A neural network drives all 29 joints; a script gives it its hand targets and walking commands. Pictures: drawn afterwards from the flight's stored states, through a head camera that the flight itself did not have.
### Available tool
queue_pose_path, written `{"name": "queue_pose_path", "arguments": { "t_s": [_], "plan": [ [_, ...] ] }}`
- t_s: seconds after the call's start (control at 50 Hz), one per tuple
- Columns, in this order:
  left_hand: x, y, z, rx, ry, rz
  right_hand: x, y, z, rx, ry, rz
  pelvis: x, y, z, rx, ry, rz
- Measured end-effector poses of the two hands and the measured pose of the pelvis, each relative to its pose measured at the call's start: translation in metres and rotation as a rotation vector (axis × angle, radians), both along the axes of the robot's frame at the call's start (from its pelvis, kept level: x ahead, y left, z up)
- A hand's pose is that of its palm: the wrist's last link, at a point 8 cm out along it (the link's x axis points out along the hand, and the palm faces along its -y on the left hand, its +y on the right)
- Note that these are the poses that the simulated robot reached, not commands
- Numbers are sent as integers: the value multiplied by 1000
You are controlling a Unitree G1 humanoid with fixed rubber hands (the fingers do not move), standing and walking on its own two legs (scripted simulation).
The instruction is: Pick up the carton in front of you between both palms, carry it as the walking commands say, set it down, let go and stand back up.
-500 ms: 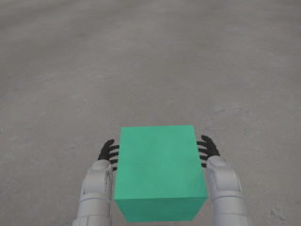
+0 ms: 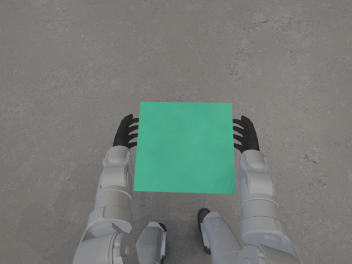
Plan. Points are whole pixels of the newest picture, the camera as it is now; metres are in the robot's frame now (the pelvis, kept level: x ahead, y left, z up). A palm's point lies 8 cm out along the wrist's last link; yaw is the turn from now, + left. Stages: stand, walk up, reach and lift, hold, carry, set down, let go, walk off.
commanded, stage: set down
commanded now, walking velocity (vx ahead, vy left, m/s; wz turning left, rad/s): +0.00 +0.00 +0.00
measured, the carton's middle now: (184, 154) +0.37 -0.02 -0.15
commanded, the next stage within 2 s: none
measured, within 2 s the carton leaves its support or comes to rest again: rests again in 1.90 s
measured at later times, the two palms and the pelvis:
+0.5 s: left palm (142, 141) +0.44 +0.11 -0.21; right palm (240, 150) +0.39 -0.19 -0.20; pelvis -0.01 +0.02 -0.13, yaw +1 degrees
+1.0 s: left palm (157, 141) +0.48 +0.08 -0.36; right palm (235, 157) +0.40 -0.21 -0.36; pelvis -0.05 +0.01 -0.24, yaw +2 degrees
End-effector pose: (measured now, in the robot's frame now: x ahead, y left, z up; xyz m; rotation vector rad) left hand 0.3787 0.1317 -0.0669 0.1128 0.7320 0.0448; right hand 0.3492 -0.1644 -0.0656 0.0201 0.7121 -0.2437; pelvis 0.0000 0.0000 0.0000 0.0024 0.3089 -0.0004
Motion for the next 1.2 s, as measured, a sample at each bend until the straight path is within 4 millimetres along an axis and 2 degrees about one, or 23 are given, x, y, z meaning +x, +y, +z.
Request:
{"name": "queue_pose_path", "arguments": {
  "t_s": [0.1, 0.34, 0.56, 0.84, 1.2],
  "plan": [
    [11, -2, -45, -32, -27, -8, 4, -2, -44, 8, -33, -30, -4, 10, -29, 7, 157, -2],
    [45, -12, -92, -73, -39, -9, 30, -11, -91, 31, -54, -81, -7, 23, -89, 5, 326, 4],
    [63, -28, -166, -58, -12, -62, 38, -26, -161, 15, -24, -107, -15, 19, -141, 12, 450, 12],
    [90, -44, -252, -38, -8, -124, 47, -38, -252, 24, -18, -157, -37, 13, -212, 17, 494, 21],
    [120, -66, -356, -10, 28, -224, 54, -53, -355, -3, 27, -212, -59, 18, -283, -9, 506, 34]
  ]
}}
